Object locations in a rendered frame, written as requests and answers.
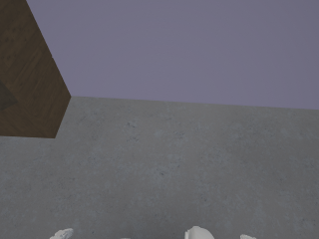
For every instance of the robot right thigh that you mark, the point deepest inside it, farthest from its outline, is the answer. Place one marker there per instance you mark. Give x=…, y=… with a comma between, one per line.
x=197, y=233

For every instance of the left robot hand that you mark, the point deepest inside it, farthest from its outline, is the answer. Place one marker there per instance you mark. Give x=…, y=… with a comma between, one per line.
x=63, y=234

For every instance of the cupboard door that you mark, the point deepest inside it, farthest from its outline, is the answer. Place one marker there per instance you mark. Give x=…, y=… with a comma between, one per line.
x=6, y=98

